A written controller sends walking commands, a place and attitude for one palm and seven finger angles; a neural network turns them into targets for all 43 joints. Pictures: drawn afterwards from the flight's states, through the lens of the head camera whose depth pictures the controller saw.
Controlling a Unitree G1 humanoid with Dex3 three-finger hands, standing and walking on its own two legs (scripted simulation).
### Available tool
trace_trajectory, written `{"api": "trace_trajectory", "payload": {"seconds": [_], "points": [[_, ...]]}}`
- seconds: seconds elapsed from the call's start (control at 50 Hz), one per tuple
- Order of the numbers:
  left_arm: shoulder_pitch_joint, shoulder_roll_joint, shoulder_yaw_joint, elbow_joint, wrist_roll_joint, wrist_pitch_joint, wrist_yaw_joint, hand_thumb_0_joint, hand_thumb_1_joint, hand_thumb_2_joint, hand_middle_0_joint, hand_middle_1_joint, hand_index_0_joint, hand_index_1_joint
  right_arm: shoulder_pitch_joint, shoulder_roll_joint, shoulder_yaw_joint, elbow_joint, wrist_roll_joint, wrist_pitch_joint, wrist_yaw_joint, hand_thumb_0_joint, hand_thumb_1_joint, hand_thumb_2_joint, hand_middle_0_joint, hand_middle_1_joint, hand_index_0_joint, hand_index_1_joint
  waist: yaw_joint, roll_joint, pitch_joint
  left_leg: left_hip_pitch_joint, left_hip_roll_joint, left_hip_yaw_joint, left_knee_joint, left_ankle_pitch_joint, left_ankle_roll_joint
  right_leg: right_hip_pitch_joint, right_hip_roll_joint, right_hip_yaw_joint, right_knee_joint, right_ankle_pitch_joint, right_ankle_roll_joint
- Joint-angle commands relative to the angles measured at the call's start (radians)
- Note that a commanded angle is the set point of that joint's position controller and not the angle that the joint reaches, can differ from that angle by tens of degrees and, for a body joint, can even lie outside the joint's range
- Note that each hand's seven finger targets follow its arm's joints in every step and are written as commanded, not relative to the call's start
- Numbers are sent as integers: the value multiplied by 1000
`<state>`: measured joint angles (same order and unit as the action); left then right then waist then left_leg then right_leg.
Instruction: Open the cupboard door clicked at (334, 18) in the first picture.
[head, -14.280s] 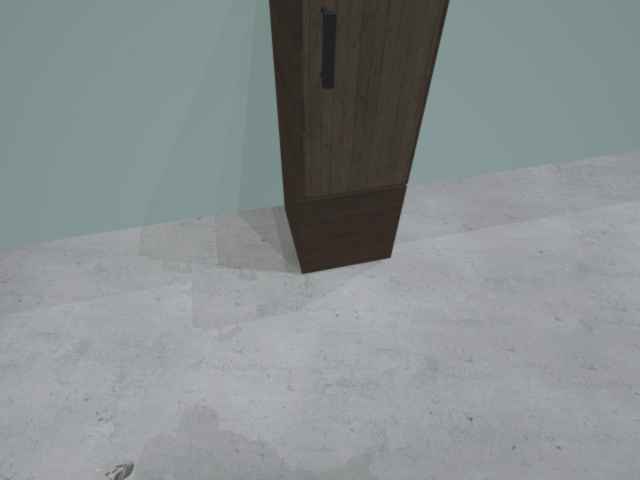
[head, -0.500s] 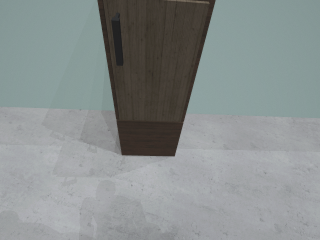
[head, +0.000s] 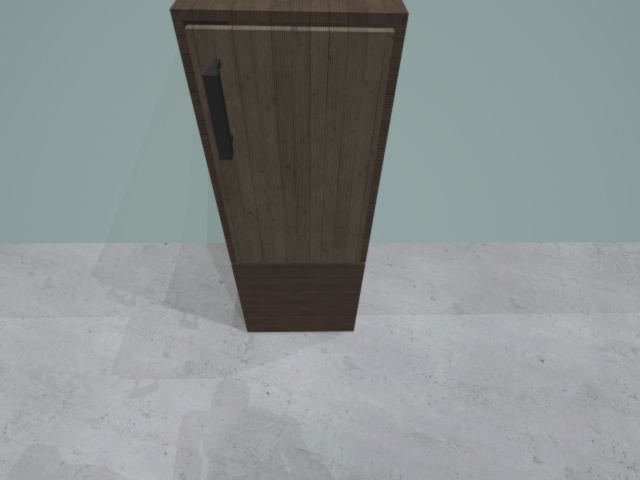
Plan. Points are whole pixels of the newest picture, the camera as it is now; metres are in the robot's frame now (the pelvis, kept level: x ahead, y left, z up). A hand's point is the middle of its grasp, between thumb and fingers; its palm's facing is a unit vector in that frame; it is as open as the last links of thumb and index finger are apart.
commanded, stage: shuffle to correct the standing spot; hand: left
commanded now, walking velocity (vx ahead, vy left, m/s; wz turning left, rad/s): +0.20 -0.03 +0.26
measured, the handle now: (221, 111) +0.67 +0.22 +0.12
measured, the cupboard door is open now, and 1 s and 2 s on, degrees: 0 0 0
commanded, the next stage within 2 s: come to a stop and stand still in 0.56 s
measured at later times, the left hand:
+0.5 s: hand out of the picture +0.07 +0.18 -0.18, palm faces +0.10 -0.98 -0.15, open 7.3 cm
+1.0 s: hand (223, 447) +0.21 +0.16 -0.18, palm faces +0.15 -0.97 -0.20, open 7.2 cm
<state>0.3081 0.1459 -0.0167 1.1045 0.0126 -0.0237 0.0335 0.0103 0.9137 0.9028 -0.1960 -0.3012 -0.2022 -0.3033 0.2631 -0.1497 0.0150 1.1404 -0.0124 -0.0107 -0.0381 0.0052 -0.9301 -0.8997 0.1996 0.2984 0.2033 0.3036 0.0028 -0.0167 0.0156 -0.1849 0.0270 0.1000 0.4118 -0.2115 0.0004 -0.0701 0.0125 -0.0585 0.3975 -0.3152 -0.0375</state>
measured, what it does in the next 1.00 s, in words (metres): walks ahead: right foot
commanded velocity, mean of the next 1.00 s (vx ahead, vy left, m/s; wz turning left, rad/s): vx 0.04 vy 0.01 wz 0.04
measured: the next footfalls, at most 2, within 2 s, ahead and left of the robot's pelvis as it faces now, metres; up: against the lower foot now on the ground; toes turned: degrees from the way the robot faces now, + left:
right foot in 0.68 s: +0.26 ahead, -0.14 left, +0.00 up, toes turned -4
left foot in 1.06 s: +0.23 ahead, +0.09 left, +0.00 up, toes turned +10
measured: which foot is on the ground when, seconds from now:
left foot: down 0.00-0.68, up 0.70-1.00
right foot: down 0.00-0.28, up 0.30-0.66, down 0.68-1.00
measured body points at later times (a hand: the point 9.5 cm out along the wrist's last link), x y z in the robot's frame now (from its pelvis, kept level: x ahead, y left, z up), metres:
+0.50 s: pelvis +0.08 +0.01 +0.00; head +0.11 +0.03 +0.45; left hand +0.06 +0.24 -0.16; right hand +0.05 -0.19 -0.15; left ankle +0.03 +0.11 -0.74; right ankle +0.11 -0.12 -0.68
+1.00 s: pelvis +0.16 -0.02 -0.01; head +0.19 -0.01 +0.44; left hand +0.20 +0.21 -0.17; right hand +0.26 -0.26 -0.15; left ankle +0.18 +0.08 -0.72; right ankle +0.22 -0.13 -0.74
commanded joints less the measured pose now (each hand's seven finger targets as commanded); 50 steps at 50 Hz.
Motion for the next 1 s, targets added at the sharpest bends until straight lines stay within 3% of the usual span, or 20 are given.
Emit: {"api": "trace_trajectory", "payload": {"seconds": [0.0, 0.1, 0.14, 0.18, 0.22, 0.24, 0.26, 0.3, 0.36, 0.44, 0.56, 0.62, 0.64, 0.66, 0.68, 0.7, 0.74, 0.78, 0.88, 0.98], "points": [[119, 91, 27, -6, 6, -2, -2, 0, 900, 900, -200, -300, -200, -300, 64, -87, -14, -27, -2, -10, 5, 0, -900, -900, 200, 300, 200, 300, 13, -28, 60, -15, 68, -83, -7, 14, 43, -68, -129, 84, -70, 102, -15], [174, 129, 57, -15, 8, 5, -6, 0, 900, 900, -200, -300, -200, -300, 27, -55, -22, -69, -10, -5, 17, 0, -900, -900, 200, 300, 200, 300, 34, -141, 161, -257, 9, -7, 224, -170, 30, -39, -257, 231, -183, -154, -109], [196, 122, 62, -16, 14, -5, -7, 0, 900, 900, -200, -300, -200, -300, 2, -52, -28, -93, -12, -10, 22, 0, -900, -900, 200, 300, 200, 300, 39, -116, 189, -333, 20, -12, 332, -236, 34, -12, -307, 253, -175, 2, -157], [201, 121, 66, -14, 18, -13, -6, 0, 900, 900, -200, -300, -200, -300, 26, -35, -31, -98, -9, -18, 24, 0, -900, -900, 200, 300, 200, 300, 21, -82, 169, -303, 26, -5, 291, -254, 41, 2, -314, 210, -107, 174, -174], [145, 112, 62, -27, 11, -12, -12, 0, 900, 900, -200, -300, -200, -300, 181, -27, -31, -53, -9, -30, 22, 0, -900, -900, 200, 300, 200, 300, -57, -14, 115, -23, 2, 8, 87, -107, 64, -141, -224, 71, 105, 287, -112], [126, 69, 56, -49, 3, -14, -20, 0, 900, 900, -200, -300, -200, -300, 303, -87, -44, -15, -20, -42, 13, 0, -900, -900, 200, 300, 200, 300, -94, 171, 68, 143, 130, -215, -13, 31, 137, -298, -98, -30, 367, 205, -47], [87, 37, 43, -85, -5, -26, -25, 0, 900, 900, -200, -300, -200, -300, 414, -162, -59, 7, -23, -46, -1, 0, -900, -900, 200, 300, 200, 300, -114, 329, 16, 288, 348, -533, -132, 201, 255, -522, 2, -81, 631, -222, -1], [0, 67, 55, -105, 11, -25, -21, 0, 900, 900, -200, -300, -200, -300, 349, -140, -56, -10, -13, -43, -4, 0, -900, -900, 200, 300, 200, 300, -89, 172, 102, 134, 371, -501, -170, 186, 305, -590, -67, 44, 846, -221, -28], [28, 24, 55, -86, 14, -11, -38, 0, 900, 900, -200, -300, -200, -300, 212, -86, -42, -55, -11, -65, -8, 0, -900, -900, 200, 300, 200, 300, -21, 64, 129, 19, 307, -326, -200, 232, 242, -539, -121, 61, 771, -63, 7], [32, 4, 56, -90, 11, 8, -46, 0, 900, 900, -200, -300, -200, -300, 171, -102, -50, -64, -8, -70, -5, 0, -900, -900, 200, 300, 200, 300, 5, 114, 73, 9, 228, -144, -205, 263, 201, -458, -115, 8, 577, 26, 35], [-91, 25, 67, -132, 10, -2, -51, 0, 900, 900, -200, -300, -200, -300, 178, -121, -69, -62, -22, -46, 3, 0, -900, -900, 200, 300, 200, 300, -34, 151, 91, 32, 241, -113, -155, 193, 167, -383, -87, -51, 288, 55, 33], [40, 70, 82, -88, 13, -19, -48, 0, 900, 900, -200, -300, -200, -300, 161, -119, -72, -66, -19, -37, 10, 0, -900, -900, 200, 300, 200, 300, 27, 60, 21, -32, 182, -63, 24, 121, 107, -123, -46, -76, 116, 143, 30], [134, 119, 92, -56, 15, -29, -41, 0, 900, 900, -200, -300, -200, -300, 168, -97, -68, -66, -10, -39, 16, 0, -900, -900, 200, 300, 200, 300, 69, -47, -40, -119, 133, -19, 185, 54, 77, 49, -104, 1, 81, 156, 11], [218, 206, 111, -34, 19, -37, -29, 0, 900, 900, -200, -300, -200, -300, 210, -34, -56, -82, -2, -42, 22, 0, -900, -900, 200, 300, 200, 300, 88, -313, -136, -297, 11, 65, 436, -226, 33, 232, -328, 290, 7, 227, -67], [252, 247, 109, -42, 2, -30, -21, 0, 900, 900, -200, -300, -200, -300, 177, -51, -51, -109, 4, -30, 18, 0, -900, -900, 200, 300, 200, 300, 94, -335, -170, -339, -14, -7, 660, -470, 24, 203, -445, 442, -88, 372, -149], [177, 204, 98, -63, -1, -19, -11, 0, 900, 900, -200, -300, -200, -300, 148, -45, -54, -116, 2, -19, 11, 0, -900, -900, 200, 300, 200, 300, 68, -173, -78, -334, 26, -70, 713, -420, 22, 93, -438, 374, -89, 459, -176], [7, 157, 83, -99, 8, -22, -2, 0, 900, 900, -200, -300, -200, -300, 135, -22, -46, -85, 6, -6, 9, 0, -900, -900, 200, 300, 200, 300, 10, -162, -22, -238, 68, -92, 674, -335, 3, -132, -391, 273, -97, 525, -158], [-46, 144, 77, -124, 14, -11, 6, 0, 900, 900, -200, -300, -200, -300, 111, -6, -46, -86, 13, 16, 10, 0, -900, -900, 200, 300, 200, 300, -7, -97, 2, -163, 52, -77, 537, -292, -14, -222, -348, 142, -66, 652, -148], [-21, 206, 107, -134, 13, 13, 12, 0, 900, 900, -200, -300, -200, -300, 48, -36, -63, -132, 2, 45, 17, 0, -900, -900, 200, 300, 200, 300, 27, -99, -24, -198, 5, -44, 455, -225, -42, -161, -378, 149, -39, 690, -176], [-71, 215, 113, -161, 14, 29, 7, 0, 900, 900, -200, -300, -200, -300, 53, -56, -75, -163, 3, 38, 19, 0, -900, -900, 200, 300, 200, 300, -3, -145, -72, -85, -10, -31, 209, -100, -38, -168, -342, 128, 32, 568, -133]]}}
